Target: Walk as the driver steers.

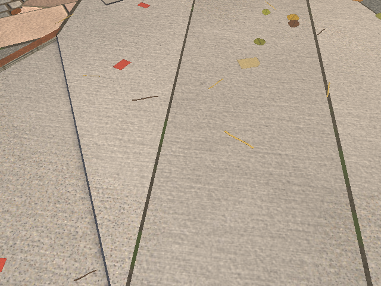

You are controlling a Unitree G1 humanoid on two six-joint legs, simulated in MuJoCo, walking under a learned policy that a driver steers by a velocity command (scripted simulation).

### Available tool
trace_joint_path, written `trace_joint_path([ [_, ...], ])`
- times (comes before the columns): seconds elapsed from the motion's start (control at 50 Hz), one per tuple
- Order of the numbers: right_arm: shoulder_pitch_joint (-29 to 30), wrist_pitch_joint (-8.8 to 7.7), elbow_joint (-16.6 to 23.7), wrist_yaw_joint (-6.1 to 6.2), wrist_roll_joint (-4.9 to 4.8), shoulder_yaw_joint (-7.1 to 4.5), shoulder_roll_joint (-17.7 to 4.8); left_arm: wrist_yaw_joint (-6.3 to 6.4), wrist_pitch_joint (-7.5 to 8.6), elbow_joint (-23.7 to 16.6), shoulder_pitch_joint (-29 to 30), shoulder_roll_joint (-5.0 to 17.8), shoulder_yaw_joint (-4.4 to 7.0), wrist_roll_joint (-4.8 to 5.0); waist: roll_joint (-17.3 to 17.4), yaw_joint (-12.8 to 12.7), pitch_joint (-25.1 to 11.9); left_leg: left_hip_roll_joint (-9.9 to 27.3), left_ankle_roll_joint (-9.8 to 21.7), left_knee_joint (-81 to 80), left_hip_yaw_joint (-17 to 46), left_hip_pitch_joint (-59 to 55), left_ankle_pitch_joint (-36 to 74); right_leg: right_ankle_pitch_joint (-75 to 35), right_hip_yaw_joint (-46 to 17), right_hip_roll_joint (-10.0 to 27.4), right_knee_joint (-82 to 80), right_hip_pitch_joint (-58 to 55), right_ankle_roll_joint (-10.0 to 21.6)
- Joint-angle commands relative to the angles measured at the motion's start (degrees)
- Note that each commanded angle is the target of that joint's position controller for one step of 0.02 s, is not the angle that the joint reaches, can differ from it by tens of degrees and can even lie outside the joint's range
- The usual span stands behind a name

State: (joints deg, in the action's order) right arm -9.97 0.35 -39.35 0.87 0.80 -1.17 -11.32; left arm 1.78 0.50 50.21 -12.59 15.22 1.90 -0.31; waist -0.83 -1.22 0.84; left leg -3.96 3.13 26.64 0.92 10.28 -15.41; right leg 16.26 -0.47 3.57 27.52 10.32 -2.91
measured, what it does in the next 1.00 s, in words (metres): walks ahead: left foot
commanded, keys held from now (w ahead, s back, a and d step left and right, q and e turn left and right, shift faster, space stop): w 1.00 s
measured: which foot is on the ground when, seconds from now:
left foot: down 0.00-0.22, up 0.24-0.66, down 0.68-1.00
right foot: down 0.00-0.70, up 0.72-1.00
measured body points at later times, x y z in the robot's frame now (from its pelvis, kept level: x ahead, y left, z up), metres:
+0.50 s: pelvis +0.15 -0.05 +0.01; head +0.17 -0.07 +0.46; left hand +0.11 +0.21 -0.12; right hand +0.36 -0.29 -0.09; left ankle +0.30 +0.11 -0.68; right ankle +0.04 -0.14 -0.74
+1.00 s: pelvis +0.44 -0.01 +0.01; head +0.46 -0.01 +0.46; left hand +0.62 +0.24 -0.09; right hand +0.47 -0.29 -0.12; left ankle +0.41 +0.07 -0.74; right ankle +0.60 -0.19 -0.67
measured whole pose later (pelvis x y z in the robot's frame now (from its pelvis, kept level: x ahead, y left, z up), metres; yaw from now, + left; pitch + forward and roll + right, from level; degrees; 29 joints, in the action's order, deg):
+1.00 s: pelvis +0.44 -0.01 +0.01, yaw -1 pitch +1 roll +2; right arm -20.5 -5.5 -48.8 -1.2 -0.3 -2.8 -15.3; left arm 0.0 4.2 44.1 -7.3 17.1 1.7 0.0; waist -2.7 3.4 0.9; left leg -5.2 4.1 12.9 -2.9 4.2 -9.6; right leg 1.4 -3.1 8.5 47.4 40.2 -0.9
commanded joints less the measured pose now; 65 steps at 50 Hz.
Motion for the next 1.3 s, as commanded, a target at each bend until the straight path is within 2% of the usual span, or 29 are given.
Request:
trace_joint_path([
  [0.02, -2.8, -0.27, 2.0, 0.37, -0.71, -3.33, -10.3, 0.49, 0.8, -2.6, 2.0, 5.2, 1.26, 0.68, 6.7, 2.7, 1.2, 11.6, 6.0, -12.6, 16.6, -2.5, -19.1, 6.0, 3.7, -3.0, 5.8, 10.2, 1.8],
  [0.1, -5.7, -2.07, 0.5, 0.32, -1.41, -3.81, -11.2, -0.92, 3.58, -4.5, 5.3, 5.9, 1.58, 2.16, 9.6, 3.0, 5.1, 19.9, 10.3, -17.6, 26.5, -4.1, -19.3, 12.9, -0.9, 0.6, 14.9, 20.3, 6.4],
  [0.2, 1.0, -2.18, 1.9, -0.28, -1.9, -3.47, -9.5, -2.61, 4.78, 2.8, -9.5, 5.7, 2.07, 1.03, 4.0, -5.1, -1.9, 9.3, 4.3, -6.1, 8.9, 11.8, -5.8, -3.8, 3.5, -3.6, -0.5, -11.8, 7.1],
  [0.22, 3.8, -2.53, 3.6, -0.45, -1.19, -2.14, -5.4, -2.21, 4.8, 4.1, -16.7, 9.5, 3.05, 0.95, -4.4, -8.0, -2.8, 3.2, 0.0, 9.7, 1.6, 20.4, -4.7, 7.4, -11.2, 5.9, -8.1, -18.5, 10.5],
  [0.24, 4.0, -3.43, 5.9, -0.11, -1.85, -2.33, -6.0, -2.45, 5.12, 3.5, -18.2, 15.1, 4.26, 0.71, -14.7, -7.7, -1.4, -0.9, -2.6, 25.4, 0.0, 31.3, -14.0, 14.1, -33.0, 16.8, -16.5, -21.0, 18.7],
  [0.26, 1.3, -4.26, 5.0, -0.13, -3.01, -3.05, -8.9, -2.23, 5.53, 2.1, -14.3, 11.7, 3.18, 0.47, -8.9, -5.4, 1.5, 2.4, -2.1, 34.6, 4.6, 35.8, -15.1, 17.6, -35.6, 18.7, -18.0, -18.7, 21.2],
  [0.28, -0.6, -4.87, 4.0, -0.59, -3.5, -3.21, -9.9, -1.98, 5.74, 0.8, -10.9, 8.7, 2.37, 0.61, -6.7, -3.6, 3.9, 4.8, -1.3, 37.2, 5.3, 38.1, -10.0, 16.6, -30.6, 16.6, -18.0, -17.7, 19.6],
  [0.36, 1.2, -5.34, 3.5, -1.8, -1.53, -3.2, -8.8, -2.26, 5.46, -0.1, -8.9, 6.1, 0.91, 0.23, -3.6, -2.0, 4.0, 9.0, -1.5, 33.6, 1.8, 36.0, 1.9, -5.6, -15.7, 11.1, -19.5, -14.5, 14.8],
  [0.48, 11.0, -5.4, 7.0, -2.9, -1.79, -1.35, -4.9, -1.12, 4.38, 0.5, -11.8, 8.2, 0.77, 0.41, -3.5, -4.1, 5.6, 7.3, -3.7, 14.5, -3.4, 29.2, 15.6, -21.2, -3.6, 6.2, -21.4, -8.3, 13.3],
  [0.58, 16.2, -6.01, 9.2, -4.13, -2.36, -1.56, -6.6, -1.03, 3.95, 1.8, -14.6, 9.8, 1.33, 1.36, -4.0, -3.6, 7.4, 5.5, -1.2, 4.5, -2.9, 25.4, 18.0, -25.2, -2.9, 9.7, -20.3, -12.6, 12.9],
  [0.64, 9.6, -6.03, 7.7, -3.87, -1.99, -3.14, -10.3, -0.79, 3.22, 1.5, -13.3, 11.9, 2.27, 1.08, -6.4, 2.0, 0.5, 2.0, 2.4, 4.0, -4.6, 15.3, 12.9, -51.9, -1.8, 10.6, -8.8, -17.9, 11.1],
  [0.66, 0.5, -5.79, 5.1, -3.32, -2.1, -4.3, -12.3, -0.69, 2.6, 1.2, -12.2, 11.8, 2.28, 0.7, -6.1, 6.9, -5.2, 0.4, 4.2, 2.6, -5.9, 4.0, 13.8, -58.7, -0.1, 8.8, 1.7, -16.1, 9.8],
  [0.68, -9.8, -5.33, 2.3, -2.43, -1.86, -5.15, -14.4, -0.5, 2.51, 0.2, -11.7, 10.8, 1.77, 0.1, -4.8, 11.4, -11.7, 5.5, 6.7, 4.8, -0.6, -14.0, 14.6, -50.1, -0.1, 7.1, 15.6, -4.7, 8.3],
  [0.7, -15.7, -5.15, 0.8, -1.97, -0.39, -6.12, -20.2, -1.1, 3.35, -1.7, -18.5, 2.2, -0.48, -0.98, 11.3, 7.3, -21.8, 21.8, 14.8, 4.5, 25.3, -36.8, 8.6, -6.9, 0.4, -3.5, 39.4, 17.3, 5.1],
  [0.72, -16.5, -5.18, 0.1, -2.17, -0.61, -5.07, -16.0, -1.9, 5.06, -0.2, -19.9, 3.9, -0.54, 0.93, 14.6, 7.8, -28.4, 27.6, 19.4, -7.4, 45.8, -38.5, -2.6, 16.6, -8.4, -7.7, 50.2, 25.7, 4.9],
  [0.74, -11.3, -5.27, 0.1, -2.06, -1.21, -4.14, -12.9, -2.28, 5.92, -2.6, -12.0, 9.5, 1.14, 2.86, 10.0, 7.5, -15.7, 24.6, 15.5, -10.1, 37.3, -28.9, -6.2, 13.3, -8.1, -3.6, 52.4, 31.2, 5.5],
  [0.78, -3.8, -5.67, 0.1, -2.37, -1.08, -3.21, -10.3, -1.91, 6.34, -4.8, -4.7, 8.4, 1.01, 2.31, 1.4, 3.7, -4.2, 19.7, 12.0, -13.5, 22.3, -10.3, 2.7, 3.3, -4.6, 2.0, 46.2, 28.9, 5.8],
  [0.8, -1.8, -6.11, 0.1, -2.64, -0.42, -2.84, -9.0, -1.73, 5.77, -4.5, -5.7, 7.9, 1.28, 1.61, 2.4, 1.4, -2.8, 17.3, 11.2, -15.3, 17.8, -4.8, 6.9, 0.5, -5.0, 3.9, 43.4, 25.4, 5.6],
  [0.88, -1.8, -7.57, -2.6, -2.92, -0.92, -3.06, -10.0, -1.44, 3.42, -5.0, -6.4, 5.0, 0.66, 0.82, 4.0, -1.3, 0.0, 15.6, 12.5, -20.5, 10.2, 4.2, 11.9, -3.1, -3.9, 5.8, 36.8, 23.3, 3.1],
  [1.0, -7.2, -6.76, -5.6, -1.51, -1.44, -3.45, -13.1, -2.13, 4.56, -9.5, 7.7, 3.5, -0.27, 0.35, 2.6, 3.4, 3.0, 12.4, 9.6, -21.2, 2.8, 2.8, 14.2, -22.2, -0.5, 3.5, 12.4, 23.9, 1.7],
  [1.08, -12.0, -5.47, -8.4, -1.29, -2.11, -3.65, -14.4, -3.37, 5.1, -12.0, 13.8, 4.4, -0.24, 1.2, 3.0, 5.7, 3.7, 16.0, 8.8, -18.0, 4.1, -6.1, 13.5, -21.6, -1.0, 2.1, 4.8, 25.4, 2.8],
  [1.14, -12.4, -4.18, -9.5, -0.88, -2.09, -3.94, -15.2, -4.24, 5.45, -12.9, 13.6, 6.0, 0.33, 1.1, 4.1, 4.2, 2.4, 18.6, 7.1, -13.4, 5.4, -12.7, 19.1, -14.6, -0.9, 0.9, 1.8, 24.0, 5.1],
  [1.18, -10.5, -3.34, -9.3, -0.69, -1.81, -3.88, -15.5, -4.15, 5.64, -10.8, 4.8, 8.4, 1.75, 0.97, 4.7, -1.0, -2.9, 16.1, 5.2, -2.3, 3.1, -13.1, 34.4, -12.0, 2.1, -2.2, -0.5, 11.4, 7.6],
  [1.2, -10.8, -3.21, -8.6, -0.52, -1.09, -3.02, -13.6, -3.63, 5.54, -8.2, -4.9, 11.6, 3.2, 0.73, 3.0, -4.8, -10.4, 12.9, 3.4, 10.4, 0.6, -7.0, 33.3, -13.8, 0.2, -0.1, 1.4, -3.7, 9.8],
  [1.22, -16.8, -4.18, -6.9, -0.94, -0.79, -1.05, -7.5, -3.32, 5.18, -7.1, -12.0, 17.6, 4.68, -0.41, -8.2, -4.1, -20.1, 5.1, -1.1, 33.4, -3.3, 16.2, 15.2, -7.4, -23.0, 14.6, 1.3, -28.1, 18.3],
  [1.24, -17.0, -5.37, -7.9, -1.11, -1.11, -0.76, -7.3, -3.46, 4.75, -6.3, -14.6, 14.7, 4.12, 0.52, -14.3, -5.0, -24.4, 0.2, -2.0, 44.4, 3.1, 27.2, -16.5, 0.3, -41.2, 19.1, -8.2, -33.6, 21.5],
  [1.26, -12.4, -6.24, -6.7, -1.51, -2.75, -2.31, -13.1, -3.41, 4.69, -6.8, -11.2, 11.3, 2.86, 0.81, -9.7, -5.3, -16.7, 3.7, -1.1, 49.4, 6.3, 33.3, -15.1, 5.4, -36.0, 17.7, -10.0, -28.3, 18.9],
  [1.28, -7.9, -6.65, -5.3, -1.57, -3.38, -2.35, -13.4, -3.22, 4.57, -7.8, -6.9, 9.8, 2.36, 0.66, -6.3, -3.9, -10.1, 6.9, -0.4, 48.3, 4.2, 34.1, -10.0, 3.0, -28.0, 15.7, -11.0, -20.1, 17.2],
  [1.3, -4.8, -6.52, -4.9, -1.28, -2.31, -2.36, -12.8, -3.43, 4.62, -8.0, -3.2, 8.0, 1.8, 0.24, -1.7, -2.4, -4.6, 9.1, -0.3, 44.2, 3.0, 32.3, -5.4, -2.3, -21.8, 12.7, -13.3, -11.5, 15.8],
])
